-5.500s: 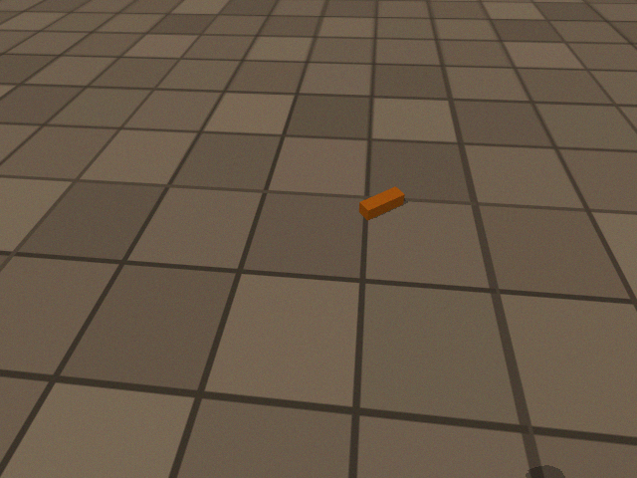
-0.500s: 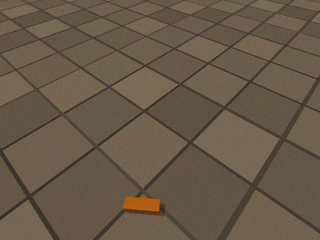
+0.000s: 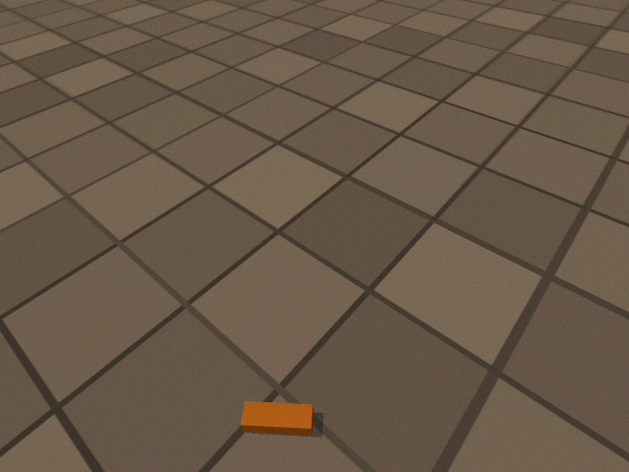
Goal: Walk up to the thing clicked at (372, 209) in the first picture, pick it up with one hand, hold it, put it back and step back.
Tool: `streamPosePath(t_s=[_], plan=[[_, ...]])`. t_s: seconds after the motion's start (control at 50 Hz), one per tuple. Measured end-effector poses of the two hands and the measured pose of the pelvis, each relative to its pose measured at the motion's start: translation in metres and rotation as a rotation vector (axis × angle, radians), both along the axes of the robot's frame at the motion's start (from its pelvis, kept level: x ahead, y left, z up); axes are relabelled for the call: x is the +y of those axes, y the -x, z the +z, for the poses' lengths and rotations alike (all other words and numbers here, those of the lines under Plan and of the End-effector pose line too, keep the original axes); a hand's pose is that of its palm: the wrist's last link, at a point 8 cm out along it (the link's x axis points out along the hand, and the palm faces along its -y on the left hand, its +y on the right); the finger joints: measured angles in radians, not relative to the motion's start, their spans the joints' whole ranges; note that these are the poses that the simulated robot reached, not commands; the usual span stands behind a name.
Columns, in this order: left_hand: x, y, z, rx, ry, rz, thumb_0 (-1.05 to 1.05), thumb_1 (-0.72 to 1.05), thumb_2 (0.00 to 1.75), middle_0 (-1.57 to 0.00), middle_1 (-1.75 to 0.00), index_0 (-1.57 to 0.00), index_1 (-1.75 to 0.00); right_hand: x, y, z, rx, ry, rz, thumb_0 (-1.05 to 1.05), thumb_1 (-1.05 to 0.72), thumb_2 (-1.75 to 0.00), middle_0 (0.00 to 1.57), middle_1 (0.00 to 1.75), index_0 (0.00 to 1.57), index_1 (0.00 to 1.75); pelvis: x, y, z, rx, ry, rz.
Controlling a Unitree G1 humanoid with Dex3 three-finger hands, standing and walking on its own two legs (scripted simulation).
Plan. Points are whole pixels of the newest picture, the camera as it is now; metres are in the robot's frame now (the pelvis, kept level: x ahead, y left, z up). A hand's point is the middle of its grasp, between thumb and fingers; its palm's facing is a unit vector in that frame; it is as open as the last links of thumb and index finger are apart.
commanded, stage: walk up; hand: left
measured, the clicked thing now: (278, 418) +0.44 +0.17 -0.75
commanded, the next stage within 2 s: stand in 0.36 s
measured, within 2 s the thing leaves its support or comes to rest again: neither
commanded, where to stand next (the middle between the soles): +0.05 +0.03 m, yaw -1 degrees
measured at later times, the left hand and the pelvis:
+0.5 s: hand out of the picture +0.10 +0.25 -0.16, palm faces -0.02 -0.94 -0.34, open 7.4 cm; pelvis +0.01 +0.00 +0.00, yaw +0 degrees
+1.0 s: hand out of the picture +0.09 +0.24 -0.15, palm faces -0.01 -0.94 -0.34, open 7.4 cm; pelvis +0.02 -0.01 +0.00, yaw +0 degrees
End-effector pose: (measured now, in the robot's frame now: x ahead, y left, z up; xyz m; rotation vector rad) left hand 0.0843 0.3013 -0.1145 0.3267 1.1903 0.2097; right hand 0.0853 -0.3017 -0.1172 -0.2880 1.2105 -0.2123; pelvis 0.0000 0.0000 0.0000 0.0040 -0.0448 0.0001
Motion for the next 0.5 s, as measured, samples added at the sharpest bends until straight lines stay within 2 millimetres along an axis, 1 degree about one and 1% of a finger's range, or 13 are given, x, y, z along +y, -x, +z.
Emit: streamPosePath(t_s=[0.16, 0.26, 0.38, 0.5], plan=[[-0.003, -0.001, -0.001, 0.016, 0.004, -0.002, 0.01, 0.90, 0.90, -0.20, -0.30, -0.20, -0.30, 0.002, 0.014, -0.004, 0.038, -0.010, -0.021, 0.01, -0.90, -0.90, 0.20, 0.30, 0.20, 0.30, -0.001, -0.003, 0.000, 0.003, 0.001, -0.004], [-0.004, -0.003, -0.002, 0.019, 0.006, -0.005, 0.01, 0.90, 0.90, -0.20, -0.30, -0.20, -0.30, 0.003, 0.018, -0.005, 0.053, -0.012, -0.028, 0.01, -0.90, -0.90, 0.20, 0.30, 0.20, 0.30, 0.000, -0.006, 0.000, 0.004, 0.002, -0.005], [-0.004, -0.009, -0.003, 0.018, 0.009, -0.008, 0.01, 0.90, 0.90, -0.20, -0.30, -0.20, -0.30, 0.004, 0.016, -0.005, 0.055, -0.009, -0.028, 0.01, -0.90, -0.90, 0.20, 0.30, 0.20, 0.30, 0.001, -0.008, 0.001, 0.008, 0.001, -0.005], [-0.006, -0.014, -0.004, 0.013, 0.017, -0.006, 0.01, 0.90, 0.90, -0.20, -0.30, -0.20, -0.30, 0.006, 0.008, -0.002, 0.038, -0.007, -0.014, 0.01, -0.90, -0.90, 0.20, 0.30, 0.20, 0.30, -0.001, -0.012, 0.002, 0.008, -0.001, -0.001]])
